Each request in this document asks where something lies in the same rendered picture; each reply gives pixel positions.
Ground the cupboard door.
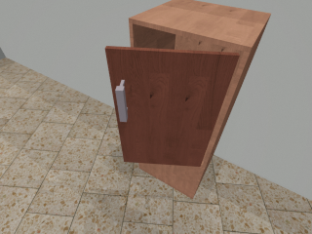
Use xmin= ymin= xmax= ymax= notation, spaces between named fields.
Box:
xmin=105 ymin=46 xmax=240 ymax=167

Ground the handle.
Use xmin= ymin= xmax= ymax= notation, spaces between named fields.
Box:
xmin=115 ymin=80 xmax=128 ymax=122

